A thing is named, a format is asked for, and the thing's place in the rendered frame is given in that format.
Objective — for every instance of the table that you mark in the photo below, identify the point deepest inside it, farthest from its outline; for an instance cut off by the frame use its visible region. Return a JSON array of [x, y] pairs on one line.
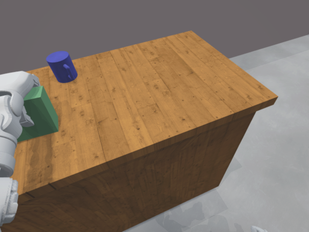
[[141, 130]]

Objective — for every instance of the left robot upper arm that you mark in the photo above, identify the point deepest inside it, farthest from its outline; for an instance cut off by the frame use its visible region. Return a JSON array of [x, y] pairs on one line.
[[8, 199]]

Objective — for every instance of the left robot forearm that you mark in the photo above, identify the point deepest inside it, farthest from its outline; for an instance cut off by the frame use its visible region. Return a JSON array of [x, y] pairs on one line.
[[11, 105]]

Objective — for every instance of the sponge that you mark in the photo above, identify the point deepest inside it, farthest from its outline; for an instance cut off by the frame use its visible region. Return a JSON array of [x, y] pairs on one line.
[[41, 111]]

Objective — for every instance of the robot left hand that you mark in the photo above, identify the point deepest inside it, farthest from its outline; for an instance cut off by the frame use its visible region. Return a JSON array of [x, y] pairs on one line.
[[21, 82]]

